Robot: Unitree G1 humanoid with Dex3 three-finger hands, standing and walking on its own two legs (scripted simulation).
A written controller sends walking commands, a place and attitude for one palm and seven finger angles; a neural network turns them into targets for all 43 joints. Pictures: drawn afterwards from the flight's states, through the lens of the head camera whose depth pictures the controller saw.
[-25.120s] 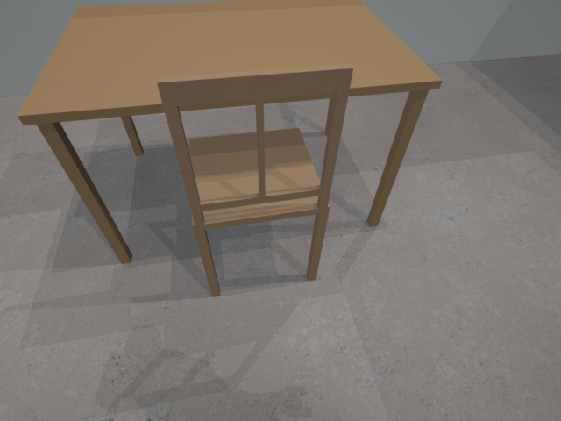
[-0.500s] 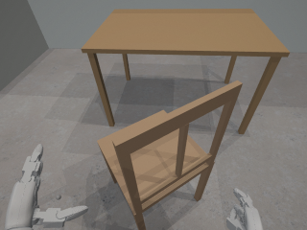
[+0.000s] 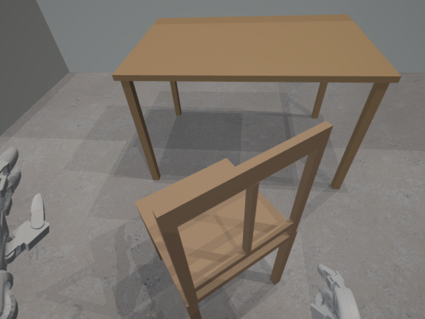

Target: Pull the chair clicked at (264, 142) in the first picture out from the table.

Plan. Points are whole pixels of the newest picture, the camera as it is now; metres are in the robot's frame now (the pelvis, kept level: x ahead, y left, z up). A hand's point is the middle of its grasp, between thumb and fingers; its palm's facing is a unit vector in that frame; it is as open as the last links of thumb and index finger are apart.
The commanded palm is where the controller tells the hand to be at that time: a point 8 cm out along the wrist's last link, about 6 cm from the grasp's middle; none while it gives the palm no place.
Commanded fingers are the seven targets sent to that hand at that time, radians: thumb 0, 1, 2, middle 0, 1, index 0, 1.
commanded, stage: draw the hand back to the body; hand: left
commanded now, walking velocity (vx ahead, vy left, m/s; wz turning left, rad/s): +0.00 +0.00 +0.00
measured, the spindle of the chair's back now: (249, 221) +0.37 -0.03 -0.08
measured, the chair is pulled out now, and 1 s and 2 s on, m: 0.52 0.52 0.52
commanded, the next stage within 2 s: step back with the hand held close in 0.28 s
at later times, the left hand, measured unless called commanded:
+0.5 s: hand (41, 227) +0.18 +0.26 +0.17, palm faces +0.48 -0.78 -0.41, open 7.4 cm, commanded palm +0.12 +0.30 +0.18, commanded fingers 0.00 0.90 0.90 -0.20 -0.30 -0.20 -0.30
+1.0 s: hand (5, 276) +0.12 +0.28 +0.16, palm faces +0.44 -0.77 -0.46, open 7.4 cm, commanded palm +0.06 +0.32 +0.18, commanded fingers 0.00 0.90 0.90 -0.20 -0.30 -0.20 -0.30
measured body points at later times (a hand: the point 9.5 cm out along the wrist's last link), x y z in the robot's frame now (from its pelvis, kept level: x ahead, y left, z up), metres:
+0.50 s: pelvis -0.02 +0.00 +0.00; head -0.03 -0.03 +0.45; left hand +0.15 +0.30 +0.19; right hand +0.18 -0.23 -0.08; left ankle -0.04 +0.14 -0.74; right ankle -0.02 -0.13 -0.74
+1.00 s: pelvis -0.08 +0.02 -0.01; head -0.07 +0.02 +0.44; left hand +0.09 +0.32 +0.18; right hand +0.09 -0.22 -0.09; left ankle -0.04 +0.14 -0.74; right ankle -0.02 -0.13 -0.74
